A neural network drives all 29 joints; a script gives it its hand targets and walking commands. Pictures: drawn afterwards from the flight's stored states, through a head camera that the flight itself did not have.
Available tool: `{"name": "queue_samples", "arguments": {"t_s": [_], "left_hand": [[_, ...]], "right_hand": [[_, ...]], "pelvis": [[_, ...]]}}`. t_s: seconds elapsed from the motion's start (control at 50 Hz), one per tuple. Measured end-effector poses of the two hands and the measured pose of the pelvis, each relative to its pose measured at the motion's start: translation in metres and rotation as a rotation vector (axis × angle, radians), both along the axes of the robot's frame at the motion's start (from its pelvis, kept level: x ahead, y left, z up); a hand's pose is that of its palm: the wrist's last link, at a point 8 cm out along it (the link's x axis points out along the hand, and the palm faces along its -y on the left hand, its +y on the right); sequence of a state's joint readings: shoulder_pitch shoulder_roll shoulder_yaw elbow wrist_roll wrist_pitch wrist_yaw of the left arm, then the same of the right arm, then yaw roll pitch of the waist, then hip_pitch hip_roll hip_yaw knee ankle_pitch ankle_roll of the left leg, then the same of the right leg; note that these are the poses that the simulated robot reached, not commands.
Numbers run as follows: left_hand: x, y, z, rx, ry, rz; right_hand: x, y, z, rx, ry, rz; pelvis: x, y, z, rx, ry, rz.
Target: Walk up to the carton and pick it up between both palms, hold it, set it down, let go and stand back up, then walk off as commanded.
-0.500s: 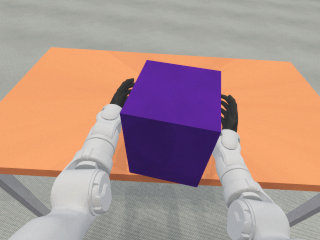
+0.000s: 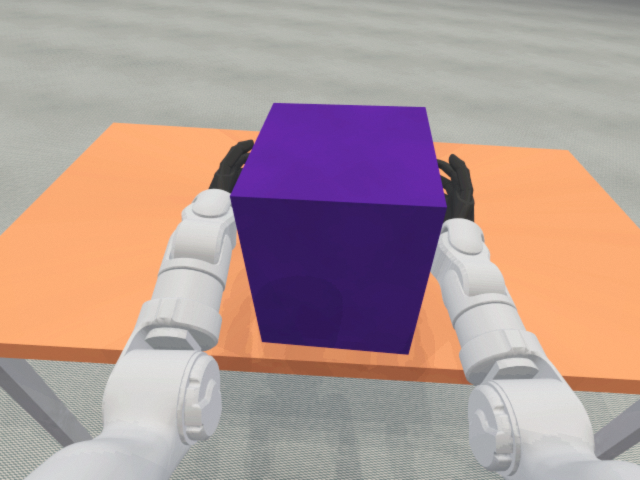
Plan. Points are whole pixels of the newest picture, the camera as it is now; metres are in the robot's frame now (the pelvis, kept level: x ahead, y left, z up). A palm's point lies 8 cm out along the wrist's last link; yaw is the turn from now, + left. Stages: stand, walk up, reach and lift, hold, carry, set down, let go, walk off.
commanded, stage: reach and lift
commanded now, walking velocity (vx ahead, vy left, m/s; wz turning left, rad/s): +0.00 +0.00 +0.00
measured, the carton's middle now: (340, 228) +0.40 -0.02 +0.14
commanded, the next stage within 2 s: hold in 1.48 s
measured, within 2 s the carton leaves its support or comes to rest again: neither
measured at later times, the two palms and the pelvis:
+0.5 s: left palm (220, 191) +0.38 +0.13 +0.21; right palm (464, 198) +0.38 -0.17 +0.21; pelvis -0.01 +0.00 +0.00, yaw +0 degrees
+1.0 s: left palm (210, 174) +0.38 +0.13 +0.24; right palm (463, 169) +0.39 -0.16 +0.24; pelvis -0.01 +0.00 +0.00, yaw +0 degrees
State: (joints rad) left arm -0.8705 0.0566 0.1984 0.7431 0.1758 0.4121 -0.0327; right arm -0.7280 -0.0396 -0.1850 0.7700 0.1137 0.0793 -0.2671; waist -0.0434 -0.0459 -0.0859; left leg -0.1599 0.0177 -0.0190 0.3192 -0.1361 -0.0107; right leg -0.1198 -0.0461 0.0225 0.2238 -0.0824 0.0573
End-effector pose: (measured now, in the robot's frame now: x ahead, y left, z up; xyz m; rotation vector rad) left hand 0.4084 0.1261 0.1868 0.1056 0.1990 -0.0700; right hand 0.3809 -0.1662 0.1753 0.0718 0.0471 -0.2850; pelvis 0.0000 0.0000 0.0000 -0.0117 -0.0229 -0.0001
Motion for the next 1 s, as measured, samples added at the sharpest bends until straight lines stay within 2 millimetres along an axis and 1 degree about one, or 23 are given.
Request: {"name": "queue_samples", "arguments": {"t_s": [0.06, 0.14, 0.32, 0.46, 0.58, 0.7, 0.86, 1.0], "left_hand": [[-0.004, 0.002, 0.008, -0.001, -0.017, 0.013], [-0.009, 0.003, 0.013, -0.001, -0.019, 0.027], [-0.018, 0.004, 0.012, 0.003, 0.032, 0.057], [-0.023, 0.0, 0.024, 0.006, 0.022, 0.086], [-0.028, -0.003, 0.031, 0.022, 0.031, 0.1], [-0.03, -0.002, 0.04, 0.021, 0.037, 0.116], [-0.03, 0.004, 0.048, 0.001, 0.035, 0.135], [-0.028, 0.007, 0.051, -0.016, 0.035, 0.142]], "right_hand": [[0.0, 0.002, 0.01, -0.005, -0.015, 0.01], [-0.001, 0.003, 0.021, -0.014, -0.017, 0.028], [-0.003, 0.003, 0.023, -0.033, 0.039, 0.057], [-0.003, 0.0, 0.031, -0.036, 0.034, 0.079], [-0.003, -0.003, 0.043, -0.042, 0.047, 0.097], [-0.001, -0.002, 0.051, -0.042, 0.055, 0.11], [0.003, 0.004, 0.062, -0.058, 0.054, 0.125], [0.007, 0.007, 0.068, -0.052, 0.054, 0.13]], "pelvis": [[-0.003, 0.0, 0.0, 0.0, -0.006, 0.0], [-0.006, 0.0, -0.001, 0.0, -0.013, 0.0], [-0.01, -0.001, -0.001, 0.001, -0.023, 0.001], [-0.012, -0.001, -0.002, 0.001, -0.029, 0.001], [-0.014, -0.001, -0.002, 0.001, -0.033, 0.001], [-0.014, -0.001, -0.002, 0.001, -0.034, 0.001], [-0.012, 0.0, -0.002, 0.0, -0.032, 0.001], [-0.009, 0.001, -0.002, -0.002, -0.029, 0.001]]}}
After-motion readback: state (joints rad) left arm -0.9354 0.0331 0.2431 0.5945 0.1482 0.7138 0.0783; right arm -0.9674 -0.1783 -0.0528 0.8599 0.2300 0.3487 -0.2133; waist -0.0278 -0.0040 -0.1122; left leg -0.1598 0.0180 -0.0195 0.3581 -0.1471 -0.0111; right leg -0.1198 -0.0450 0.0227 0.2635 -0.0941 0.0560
